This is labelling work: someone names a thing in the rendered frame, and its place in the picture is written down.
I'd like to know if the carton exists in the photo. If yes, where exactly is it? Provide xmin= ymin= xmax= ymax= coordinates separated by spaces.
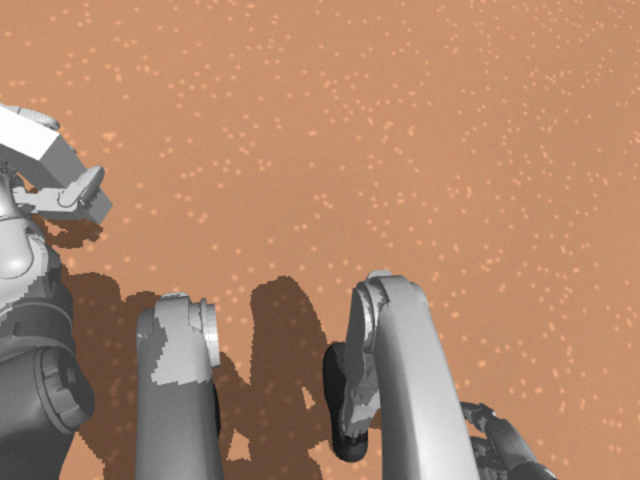
xmin=0 ymin=106 xmax=113 ymax=225

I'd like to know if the right robot foot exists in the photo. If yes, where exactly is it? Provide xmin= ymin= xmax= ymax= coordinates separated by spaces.
xmin=323 ymin=342 xmax=368 ymax=463

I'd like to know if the left robot hand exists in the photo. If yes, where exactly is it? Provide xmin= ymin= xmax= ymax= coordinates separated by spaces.
xmin=0 ymin=103 xmax=105 ymax=221

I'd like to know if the right robot arm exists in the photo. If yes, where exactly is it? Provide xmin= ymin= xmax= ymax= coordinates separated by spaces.
xmin=507 ymin=462 xmax=558 ymax=480

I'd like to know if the right robot hand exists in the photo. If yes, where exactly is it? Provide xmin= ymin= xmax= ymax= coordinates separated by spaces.
xmin=460 ymin=402 xmax=538 ymax=480

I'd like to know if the left robot arm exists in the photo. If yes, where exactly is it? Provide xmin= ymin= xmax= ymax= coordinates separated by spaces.
xmin=0 ymin=217 xmax=95 ymax=480

